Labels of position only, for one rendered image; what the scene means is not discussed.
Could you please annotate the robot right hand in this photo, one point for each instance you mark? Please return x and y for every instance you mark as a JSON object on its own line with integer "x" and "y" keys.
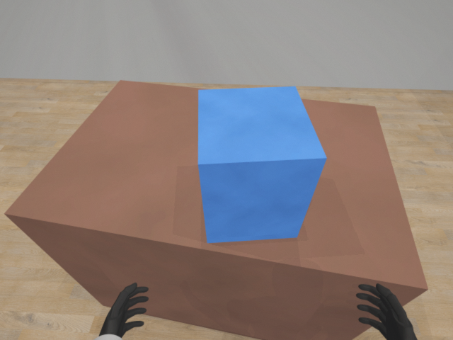
{"x": 394, "y": 323}

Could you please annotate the robot left hand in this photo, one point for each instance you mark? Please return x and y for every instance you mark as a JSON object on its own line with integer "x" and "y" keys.
{"x": 115, "y": 321}

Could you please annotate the carton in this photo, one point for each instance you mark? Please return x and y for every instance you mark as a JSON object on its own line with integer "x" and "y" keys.
{"x": 259, "y": 161}

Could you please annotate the pedestal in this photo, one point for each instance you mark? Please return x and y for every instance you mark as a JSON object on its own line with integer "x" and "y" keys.
{"x": 121, "y": 203}

